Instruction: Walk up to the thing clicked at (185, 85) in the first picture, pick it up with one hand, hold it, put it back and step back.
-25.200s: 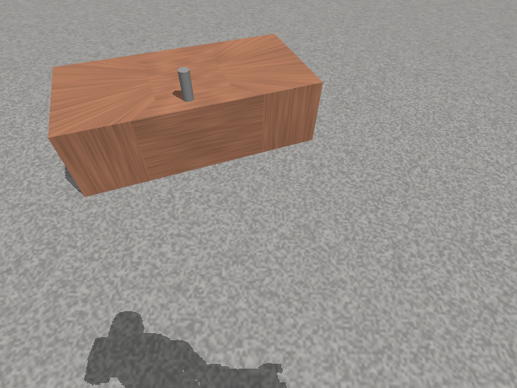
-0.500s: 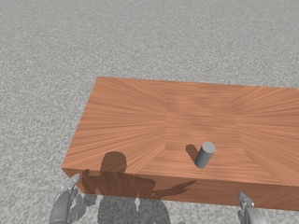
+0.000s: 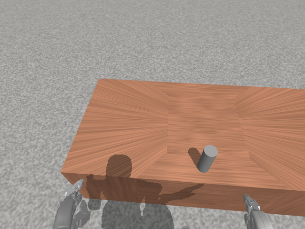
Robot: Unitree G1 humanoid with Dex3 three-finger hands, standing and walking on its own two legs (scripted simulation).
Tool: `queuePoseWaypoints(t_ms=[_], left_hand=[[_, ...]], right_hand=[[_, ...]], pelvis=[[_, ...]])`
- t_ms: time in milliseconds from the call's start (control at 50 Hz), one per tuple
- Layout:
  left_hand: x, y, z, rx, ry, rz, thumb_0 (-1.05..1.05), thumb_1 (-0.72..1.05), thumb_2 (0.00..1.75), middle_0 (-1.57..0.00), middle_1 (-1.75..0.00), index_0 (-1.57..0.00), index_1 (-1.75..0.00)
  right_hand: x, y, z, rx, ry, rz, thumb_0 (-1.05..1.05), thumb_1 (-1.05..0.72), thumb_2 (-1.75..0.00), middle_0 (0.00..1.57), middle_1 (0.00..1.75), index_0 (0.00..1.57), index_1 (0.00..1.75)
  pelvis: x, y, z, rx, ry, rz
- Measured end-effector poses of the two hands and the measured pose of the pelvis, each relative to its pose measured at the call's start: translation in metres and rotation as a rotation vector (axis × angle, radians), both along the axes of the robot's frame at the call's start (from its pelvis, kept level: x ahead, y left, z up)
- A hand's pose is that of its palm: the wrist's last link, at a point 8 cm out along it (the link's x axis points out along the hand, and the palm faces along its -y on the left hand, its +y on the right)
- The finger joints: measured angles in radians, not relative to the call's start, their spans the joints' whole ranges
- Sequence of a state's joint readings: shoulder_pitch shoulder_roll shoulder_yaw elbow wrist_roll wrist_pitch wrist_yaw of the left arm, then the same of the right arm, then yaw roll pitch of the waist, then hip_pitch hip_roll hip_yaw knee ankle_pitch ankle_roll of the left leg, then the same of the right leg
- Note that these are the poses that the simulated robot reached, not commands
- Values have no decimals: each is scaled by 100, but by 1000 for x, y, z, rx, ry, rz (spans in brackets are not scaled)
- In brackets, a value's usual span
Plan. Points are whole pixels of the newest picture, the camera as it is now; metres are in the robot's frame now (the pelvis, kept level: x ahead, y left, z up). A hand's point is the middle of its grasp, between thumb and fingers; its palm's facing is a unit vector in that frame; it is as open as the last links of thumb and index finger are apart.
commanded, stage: home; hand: right
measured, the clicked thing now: (206, 159) +0.45 -0.20 -0.25
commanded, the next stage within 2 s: stand in 1.10 s
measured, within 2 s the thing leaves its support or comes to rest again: neither
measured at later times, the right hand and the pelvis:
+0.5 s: hand out of the picture +0.16 -0.17 -0.05, palm faces +0.06 +0.98 -0.21, open 17.5 cm; pelvis +0.00 +0.01 +0.00, yaw +0 degrees
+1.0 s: hand out of the picture +0.14 -0.22 -0.10, palm faces -0.01 +0.94 -0.33, open 17.5 cm; pelvis +0.00 +0.01 +0.02, yaw -1 degrees
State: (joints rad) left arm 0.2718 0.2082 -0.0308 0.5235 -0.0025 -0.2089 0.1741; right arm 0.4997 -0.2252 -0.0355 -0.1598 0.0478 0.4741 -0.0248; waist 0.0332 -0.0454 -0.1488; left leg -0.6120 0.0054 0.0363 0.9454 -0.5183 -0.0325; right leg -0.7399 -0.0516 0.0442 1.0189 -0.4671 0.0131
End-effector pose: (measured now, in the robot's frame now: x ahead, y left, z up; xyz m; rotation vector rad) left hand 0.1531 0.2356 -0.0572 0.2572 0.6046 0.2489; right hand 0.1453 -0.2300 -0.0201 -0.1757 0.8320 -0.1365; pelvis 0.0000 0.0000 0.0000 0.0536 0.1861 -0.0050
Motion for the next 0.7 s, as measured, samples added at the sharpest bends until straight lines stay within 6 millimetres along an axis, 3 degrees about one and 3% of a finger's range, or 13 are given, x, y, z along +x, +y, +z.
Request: queuePoseWaypoints(t_ms=[700], left_hand=[[-2,17,-2,3,-3,3,1,90,90,-21,-30,-20,-30]], right_hand=[[-4,14,1,0,0,-4,-1,54,-5,6,5,6,5]], pelvis=[[-3,14,0,-9,1,-4]])
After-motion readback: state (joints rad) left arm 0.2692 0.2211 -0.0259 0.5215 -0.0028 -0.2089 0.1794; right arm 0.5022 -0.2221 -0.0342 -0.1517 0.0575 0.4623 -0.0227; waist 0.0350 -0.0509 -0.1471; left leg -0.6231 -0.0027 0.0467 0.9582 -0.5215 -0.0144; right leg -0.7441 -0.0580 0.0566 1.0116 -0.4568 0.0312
